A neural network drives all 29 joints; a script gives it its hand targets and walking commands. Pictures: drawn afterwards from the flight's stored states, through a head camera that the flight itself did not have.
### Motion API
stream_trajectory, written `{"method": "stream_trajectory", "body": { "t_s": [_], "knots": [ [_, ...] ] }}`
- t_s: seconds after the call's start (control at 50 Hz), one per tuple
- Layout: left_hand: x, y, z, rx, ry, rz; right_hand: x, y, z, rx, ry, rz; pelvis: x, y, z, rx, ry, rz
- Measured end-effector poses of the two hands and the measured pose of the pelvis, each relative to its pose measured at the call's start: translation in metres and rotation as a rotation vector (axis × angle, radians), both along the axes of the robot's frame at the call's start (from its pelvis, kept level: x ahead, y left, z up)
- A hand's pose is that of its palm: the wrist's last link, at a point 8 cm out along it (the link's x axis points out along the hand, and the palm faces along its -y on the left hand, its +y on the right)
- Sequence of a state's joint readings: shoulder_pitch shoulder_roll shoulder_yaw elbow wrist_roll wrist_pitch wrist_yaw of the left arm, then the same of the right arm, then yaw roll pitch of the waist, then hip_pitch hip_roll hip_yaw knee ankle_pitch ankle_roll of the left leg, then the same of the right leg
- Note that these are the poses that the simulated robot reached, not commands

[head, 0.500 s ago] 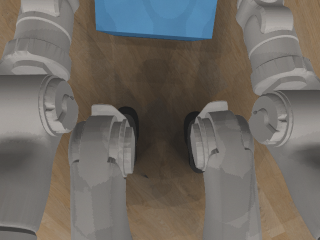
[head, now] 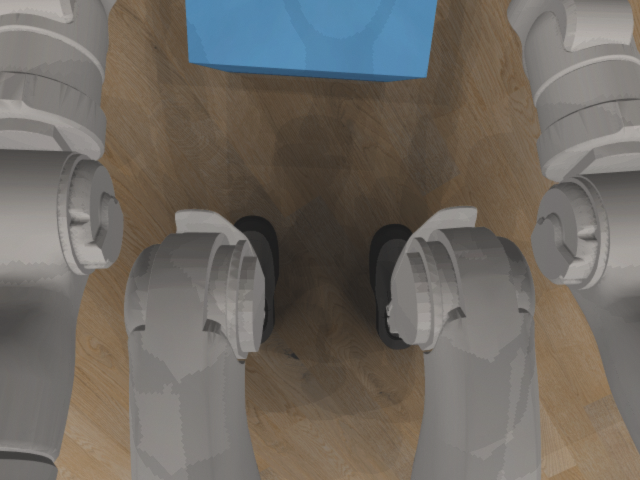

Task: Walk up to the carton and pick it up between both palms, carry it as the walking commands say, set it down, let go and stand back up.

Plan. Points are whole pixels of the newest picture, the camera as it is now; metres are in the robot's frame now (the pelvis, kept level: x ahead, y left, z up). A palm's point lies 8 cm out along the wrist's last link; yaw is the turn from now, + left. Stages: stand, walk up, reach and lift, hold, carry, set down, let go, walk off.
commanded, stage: set down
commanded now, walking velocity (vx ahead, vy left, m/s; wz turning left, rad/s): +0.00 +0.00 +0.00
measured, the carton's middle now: out of the picture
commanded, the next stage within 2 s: let go in 1.40 s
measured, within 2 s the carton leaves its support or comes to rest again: neither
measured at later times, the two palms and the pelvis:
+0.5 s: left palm out of the picture +0.57 +0.22 -0.04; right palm out of the picture +0.56 -0.16 -0.05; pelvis -0.01 +0.00 +0.09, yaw +0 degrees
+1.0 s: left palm out of the picture +0.58 +0.23 +0.10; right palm out of the picture +0.56 -0.16 +0.09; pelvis +0.00 +0.00 +0.22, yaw +1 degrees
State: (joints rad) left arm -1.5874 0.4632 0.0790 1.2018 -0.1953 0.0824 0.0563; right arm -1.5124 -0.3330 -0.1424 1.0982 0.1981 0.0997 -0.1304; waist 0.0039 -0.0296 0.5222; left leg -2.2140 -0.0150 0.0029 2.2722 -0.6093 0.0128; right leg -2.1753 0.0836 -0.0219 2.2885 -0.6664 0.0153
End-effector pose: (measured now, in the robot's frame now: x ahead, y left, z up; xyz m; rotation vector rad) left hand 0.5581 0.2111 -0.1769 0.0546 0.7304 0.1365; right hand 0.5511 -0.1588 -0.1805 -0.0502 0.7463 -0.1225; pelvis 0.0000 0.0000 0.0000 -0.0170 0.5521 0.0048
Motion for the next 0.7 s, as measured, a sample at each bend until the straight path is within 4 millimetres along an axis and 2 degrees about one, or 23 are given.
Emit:
{"method": "stream_trajectory", "body": {
  "t_s": [0.1, 0.2, 0.4, 0.7],
  "knots": [
    [0.007, -0.004, 0.021, 0.001, -0.037, -0.008, 0.008, 0.006, 0.025, 0.004, -0.045, 0.008, -0.003, 0.001, 0.009, -0.001, -0.007, -0.004],
    [0.006, -0.004, 0.051, 0.016, -0.051, -0.008, 0.007, 0.011, 0.050, 0.012, -0.048, 0.002, -0.005, 0.001, 0.029, 0.000, -0.019, -0.002],
    [0.010, 0.005, 0.108, 0.019, -0.065, 0.014, 0.009, 0.002, 0.103, 0.001, -0.068, -0.024, -0.011, 0.000, 0.068, 0.002, -0.025, 0.004],
    [0.016, 0.008, 0.189, 0.005, -0.077, 0.004, 0.016, 0.003, 0.188, 0.004, -0.089, -0.029, -0.012, 0.001, 0.140, -0.001, -0.016, 0.011]
  ]
}}
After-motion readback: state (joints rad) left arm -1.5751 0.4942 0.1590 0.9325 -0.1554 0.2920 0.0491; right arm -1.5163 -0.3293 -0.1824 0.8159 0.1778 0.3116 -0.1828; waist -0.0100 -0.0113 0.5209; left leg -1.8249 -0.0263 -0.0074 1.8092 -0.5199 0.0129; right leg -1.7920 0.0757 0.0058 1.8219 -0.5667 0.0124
